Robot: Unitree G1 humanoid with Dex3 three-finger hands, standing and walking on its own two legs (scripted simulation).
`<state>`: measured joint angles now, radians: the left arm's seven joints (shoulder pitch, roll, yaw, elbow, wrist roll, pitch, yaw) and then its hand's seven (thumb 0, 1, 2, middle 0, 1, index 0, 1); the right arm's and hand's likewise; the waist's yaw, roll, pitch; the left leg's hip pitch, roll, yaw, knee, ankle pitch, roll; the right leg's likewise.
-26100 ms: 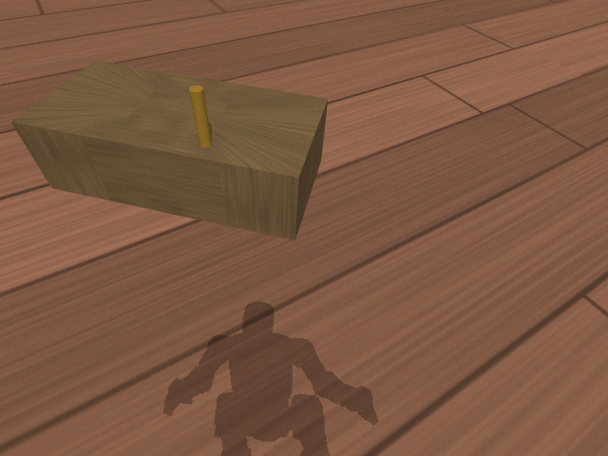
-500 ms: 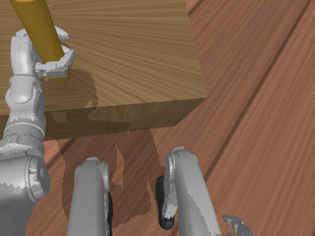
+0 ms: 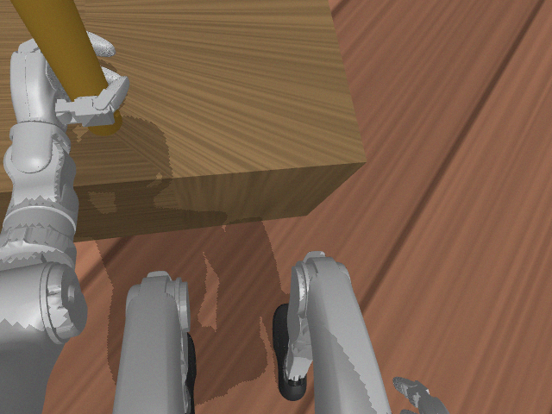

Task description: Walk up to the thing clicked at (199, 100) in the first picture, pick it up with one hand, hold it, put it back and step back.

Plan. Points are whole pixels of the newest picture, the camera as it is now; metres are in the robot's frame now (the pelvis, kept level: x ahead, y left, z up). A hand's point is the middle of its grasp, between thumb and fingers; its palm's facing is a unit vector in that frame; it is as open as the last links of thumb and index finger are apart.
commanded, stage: open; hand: left
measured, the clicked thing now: (75, 64) +0.54 +0.18 +0.04
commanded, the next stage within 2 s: withdraw in 0.32 s
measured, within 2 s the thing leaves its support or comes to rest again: rests again in 0.38 s
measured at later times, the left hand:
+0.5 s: hand (97, 85) +0.54 +0.17 +0.00, palm faces +0.04 -1.00 -0.02, open 14.3 cm
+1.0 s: hand out of the picture +0.53 +0.25 +0.16, palm faces +0.08 -0.98 -0.17, open 16.6 cm
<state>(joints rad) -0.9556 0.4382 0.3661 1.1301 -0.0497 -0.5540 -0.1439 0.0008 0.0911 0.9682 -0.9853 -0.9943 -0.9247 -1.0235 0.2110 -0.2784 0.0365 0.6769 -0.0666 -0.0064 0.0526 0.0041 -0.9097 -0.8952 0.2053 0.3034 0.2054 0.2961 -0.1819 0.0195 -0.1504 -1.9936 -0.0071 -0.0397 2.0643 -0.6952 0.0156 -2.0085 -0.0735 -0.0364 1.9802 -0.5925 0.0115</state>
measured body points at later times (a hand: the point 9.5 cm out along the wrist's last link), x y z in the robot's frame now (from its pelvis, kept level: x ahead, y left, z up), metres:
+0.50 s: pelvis +0.00 +0.00 +0.00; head +0.22 +0.03 +0.39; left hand +0.53 +0.22 +0.01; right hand +0.07 -0.27 -0.12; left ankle +0.07 +0.11 -0.40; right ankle +0.11 -0.13 -0.40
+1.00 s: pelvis +0.02 +0.01 +0.13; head +0.19 +0.04 +0.55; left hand +0.52 +0.30 +0.17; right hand +0.09 -0.27 +0.02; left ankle +0.07 +0.11 -0.40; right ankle +0.11 -0.13 -0.40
